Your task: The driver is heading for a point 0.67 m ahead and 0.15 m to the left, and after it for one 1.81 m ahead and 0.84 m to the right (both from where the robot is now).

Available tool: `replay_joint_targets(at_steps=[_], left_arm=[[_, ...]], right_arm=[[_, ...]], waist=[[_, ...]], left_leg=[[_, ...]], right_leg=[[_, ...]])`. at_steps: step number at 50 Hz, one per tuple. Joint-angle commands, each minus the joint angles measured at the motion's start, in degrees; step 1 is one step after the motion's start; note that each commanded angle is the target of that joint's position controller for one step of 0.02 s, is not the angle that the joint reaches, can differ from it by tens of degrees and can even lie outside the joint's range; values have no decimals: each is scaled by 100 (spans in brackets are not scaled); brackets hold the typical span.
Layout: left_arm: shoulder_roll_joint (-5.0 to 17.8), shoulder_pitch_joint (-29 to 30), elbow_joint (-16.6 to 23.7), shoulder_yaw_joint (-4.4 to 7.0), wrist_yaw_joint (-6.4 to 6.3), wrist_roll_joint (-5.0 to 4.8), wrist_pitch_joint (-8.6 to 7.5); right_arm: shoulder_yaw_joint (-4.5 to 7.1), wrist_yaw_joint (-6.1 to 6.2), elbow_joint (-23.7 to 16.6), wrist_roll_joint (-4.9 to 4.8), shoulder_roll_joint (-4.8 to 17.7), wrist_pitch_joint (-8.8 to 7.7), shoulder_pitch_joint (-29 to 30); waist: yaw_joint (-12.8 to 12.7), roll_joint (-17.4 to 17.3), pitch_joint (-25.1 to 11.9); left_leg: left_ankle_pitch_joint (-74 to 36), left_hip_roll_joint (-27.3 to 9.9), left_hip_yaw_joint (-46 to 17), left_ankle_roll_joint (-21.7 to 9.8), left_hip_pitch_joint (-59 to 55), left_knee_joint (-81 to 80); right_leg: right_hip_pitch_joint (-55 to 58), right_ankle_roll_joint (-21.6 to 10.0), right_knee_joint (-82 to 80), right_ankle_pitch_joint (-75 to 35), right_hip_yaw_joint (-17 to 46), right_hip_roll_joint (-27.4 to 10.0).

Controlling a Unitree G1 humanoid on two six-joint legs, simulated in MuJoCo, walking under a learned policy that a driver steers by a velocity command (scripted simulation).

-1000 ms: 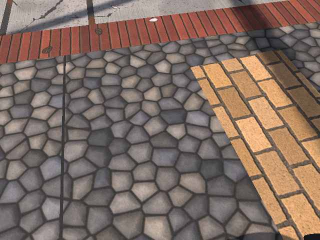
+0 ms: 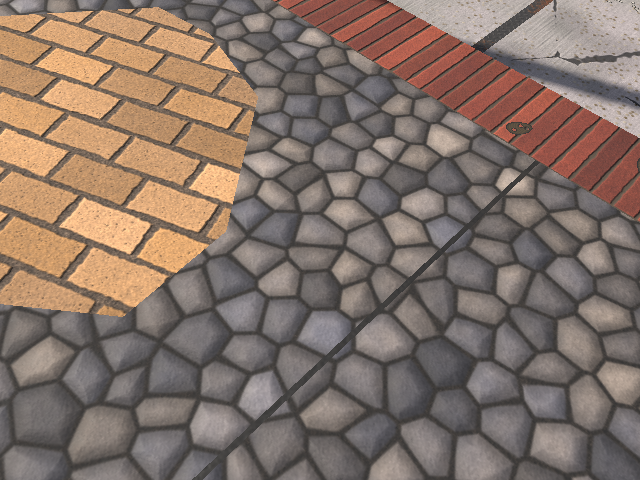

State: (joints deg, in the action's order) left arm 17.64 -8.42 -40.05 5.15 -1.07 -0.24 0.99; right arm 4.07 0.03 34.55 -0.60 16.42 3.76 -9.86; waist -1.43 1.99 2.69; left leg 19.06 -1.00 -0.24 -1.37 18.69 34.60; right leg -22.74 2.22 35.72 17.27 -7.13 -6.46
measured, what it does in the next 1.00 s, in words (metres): walks ahead: right foot, then left foot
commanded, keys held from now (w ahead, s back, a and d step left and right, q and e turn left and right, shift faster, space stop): shift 0.20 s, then w+shift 0.80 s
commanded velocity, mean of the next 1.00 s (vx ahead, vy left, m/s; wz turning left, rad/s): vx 0.57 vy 0.00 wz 0.11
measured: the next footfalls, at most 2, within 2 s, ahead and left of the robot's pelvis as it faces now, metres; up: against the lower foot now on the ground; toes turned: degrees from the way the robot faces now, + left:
right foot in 0.38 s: +0.03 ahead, -0.12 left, +0.00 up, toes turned +2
left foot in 0.78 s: +0.41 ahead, +0.14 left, +0.00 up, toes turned +7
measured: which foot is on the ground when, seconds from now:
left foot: down 0.00-0.38, up 0.40-0.76, down 0.78-1.00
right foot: up 0.00-0.36, down 0.38-0.80, up 0.82-1.00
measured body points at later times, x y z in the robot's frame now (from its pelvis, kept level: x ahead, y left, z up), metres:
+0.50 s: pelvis +0.06 -0.01 +0.01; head +0.07 -0.03 +0.46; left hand +0.08 +0.27 -0.10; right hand +0.23 -0.26 -0.10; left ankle +0.05 +0.12 -0.66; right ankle -0.01 -0.12 -0.73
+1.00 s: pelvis +0.40 +0.08 +0.01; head +0.41 +0.08 +0.46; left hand +0.51 +0.34 -0.10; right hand +0.43 -0.20 -0.11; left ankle +0.37 +0.14 -0.73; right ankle +0.41 -0.07 -0.64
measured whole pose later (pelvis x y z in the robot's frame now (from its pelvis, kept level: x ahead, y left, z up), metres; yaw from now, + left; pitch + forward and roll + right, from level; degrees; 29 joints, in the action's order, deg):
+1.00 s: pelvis +0.40 +0.08 +0.01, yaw +3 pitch +1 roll +2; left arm 15.6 -12.6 -45.5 1.8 2.7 2.1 -2.9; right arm 3.0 -0.7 50.1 1.6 15.9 -4.4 -23.1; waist 0.9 2.1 -0.1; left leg 15.2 5.2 5.5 -5.2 8.2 22.4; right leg -33.5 -4.2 67.8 12.2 1.6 -6.0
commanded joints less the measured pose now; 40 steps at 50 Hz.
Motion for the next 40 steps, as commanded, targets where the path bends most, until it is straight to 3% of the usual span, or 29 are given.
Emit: replay_joint_targets(at_steps=[1, 2, 3, 4, 5, 7, 10, 11, 12, 14, 16, 18, 19, 20, 21, 22, 23, 24, 26, 28, 31, 34, 35, 37, 38, 39, 40], left_arm=[[537, 585, 654, 107, -8, 101, -154], [605, 589, 592, 139, -40, -8, -117], [528, 343, 416, 149, -85, 5, -63], [543, 167, 287, 159, -125, 72, -5], [506, 18, 229, 157, -129, 93, 21], [375, -112, 191, 108, -104, 46, 20], [89, 151, 274, -58, -43, 41, 8], [116, 120, 278, -80, 7, 28, -7], [265, 129, 302, -52, 65, -53, -40], [506, 235, 347, 9, 135, -179, -132], [389, -55, 190, -16, 177, -169, -300], [243, -986, -283, -15, 187, -107, -458], [337, -1724, -537, 13, 171, -76, -530], [797, -2313, -618, 101, 152, -6, -594], [883, -2107, -481, 139, 192, 45, -667], [878, -1792, -412, 112, 194, 351, -498], [749, -1543, -344, 82, 198, 304, -470], [679, -1411, -328, 45, 203, 233, -489], [496, -1429, -390, -27, 207, 152, -572], [406, -1643, -515, -51, 231, 131, -617], [430, -1894, -664, -47, 232, 116, -633], [570, -2140, -879, -44, 185, 110, -649], [620, -2154, -949, -45, 170, 109, -639], [806, -2134, -1076, -34, 125, 109, -622], [950, -2120, -1145, -13, 96, 146, -593], [1036, -1896, -1129, 4, 64, 140, -543], [778, -1771, -960, -71, 57, 171, -537]], right_arm=[[371, 73, -323, 321, 1358, -158, -695], [278, 74, -248, 335, 1164, -249, -390], [229, 93, -242, 214, 984, -301, 23], [141, 112, -246, 108, 752, -332, 260], [72, 138, -223, 95, 620, -345, 370], [-16, 161, -168, 145, 407, -357, 431], [1, 163, -47, 141, 445, -334, 313], [34, 152, 62, 100, 512, -317, 13], [139, 120, 168, 23, 830, -306, -317], [168, 89, 227, -29, 979, -357, -359], [137, 81, 247, -107, 900, -441, -204], [84, 88, 221, -149, 693, -484, 115], [-1, 73, 89, -116, 363, -534, 450], [-136, -1, -183, -109, -171, -684, 696], [-59, -35, -411, -218, 202, -837, 993], [4, -133, -375, 525, 423, -738, 1288], [41, -225, -289, 559, 433, -709, 1091], [54, -307, -174, 514, 465, -684, 779], [42, -429, -35, 441, 416, -595, 563], [-5, -459, -113, 350, 343, -537, 828], [-114, -497, -232, 289, 179, -536, 1346], [-154, -495, -350, 278, 190, -535, 1697], [-156, -465, -351, 291, 213, -532, 1676], [-114, -344, -238, 315, 307, -525, 1218], [-39, -263, -56, 300, 465, -541, 493], [62, -178, 369, 290, 642, -580, -836], [208, -80, 702, 383, 1088, -614, -1984]], waist=[[647, -1526, -1078], [432, -1215, -862], [215, -1022, -754], [140, -1050, -728], [40, -1069, -745], [-39, -991, -819], [149, -1047, -769], [288, -1056, -935], [455, -1268, -827], [472, -1318, -256], [234, -1022, 5], [-246, -727, -97], [-534, -293, -204], [-645, 1031, -409], [-646, 1030, 112], [-582, 400, 464], [-361, 311, 490], [-171, 377, 320], [-87, 492, 215], [-134, 423, 380], [-283, 429, 502], [-345, 481, 614], [-289, 491, 594], [30, 659, 190], [430, 764, -269], [1102, 648, -902], [1565, 109, -1629]], left_leg=[[-2722, -2190, -2693, -1959, -1287, -1571], [-2249, -1816, -2153, -1637, -1032, -1606], [-1903, -1446, -1740, -1267, -921, -1561], [-2078, -1282, -1480, -1094, -852, -1508], [-2442, -1147, -1263, -1066, -650, -1480], [-2624, -977, -1009, -1044, -591, -1423], [-2451, -972, -1051, -1064, -737, -1289], [-1042, -1007, -1219, -1138, -816, -1502], [584, -1117, -1616, -1228, -832, -1803], [2206, -1400, -2352, -1269, -511, -2199], [2205, -1367, -2402, -1201, -88, -2202], [2030, -934, -1879, -973, 720, -1681], [1642, -550, -1395, -688, 1640, -572], [1089, 215, -212, -182, 2939, 1556], [1022, 111, -373, -163, 4169, 2503], [292, 25, -528, -205, 4385, 2700], [-192, -79, -497, -157, 4191, 2757], [-459, -178, -387, -98, 3820, 2749], [-860, -240, -139, 18, 3290, 2821], [-1141, -276, 50, 75, 3233, 2462], [-1536, -218, 366, 27, 2646, 1253], [-1470, -177, 597, -218, 2157, 489], [-1284, -104, 671, -329, 1959, 296], [-703, 311, 908, -583, 954, 145], [-418, 545, 929, -705, 66, 189], [-496, 653, 861, -817, -1501, -108], [701, -237, -226, -895, -3308, -173]], right_leg=[[-1736, 144, 2603, 2042, 705, 385], [-1665, 59, 2899, 1543, 829, 327], [-1625, 48, 2867, 1063, 852, 296], [-1518, 114, 2916, 694, 831, 292], [-1215, 176, 3053, 422, 784, 344], [-830, 230, 2730, 110, 759, 370], [-330, 193, 1304, 226, 751, 325], [-160, 151, 1013, 356, 636, 369], [-232, 76, 961, 636, 422, 530], [-374, -208, 583, 955, 480, 491], [187, -524, -199, 761, 453, 479], [1651, -763, -1045, -49, 327, 572], [2648, -913, -1242, 339, 1028, 105], [3502, -1390, -1943, 2014, 3008, -1113], [3247, -1970, -2633, 3294, 4646, -1828], [2956, -1675, -2877, 3402, 4332, -1686], [2755, -1447, -2820, 2803, 3748, -1366], [2608, -1277, -2868, 2307, 3202, -1068], [2184, -1221, -3121, 1619, 2468, -671], [2110, -1250, -3298, 905, 2002, -536], [2048, -1168, -3451, -164, 1389, -379], [2406, -1183, -3622, -1372, 1133, -663], [2596, -1154, -3469, -2101, 987, -714], [2815, -1055, -2513, -5137, 642, -785], [2787, -1003, -1556, -6500, 523, -845], [2209, -894, -112, -6565, 326, -701], [763, -868, 1878, -4730, 299, -357]])
Keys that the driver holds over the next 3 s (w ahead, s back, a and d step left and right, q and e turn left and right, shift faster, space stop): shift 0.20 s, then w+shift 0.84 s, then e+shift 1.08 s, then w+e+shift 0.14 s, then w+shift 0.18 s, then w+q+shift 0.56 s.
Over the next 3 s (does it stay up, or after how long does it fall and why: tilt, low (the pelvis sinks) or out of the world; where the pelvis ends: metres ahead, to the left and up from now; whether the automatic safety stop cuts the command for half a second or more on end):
stays up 1.19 -0.36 0.01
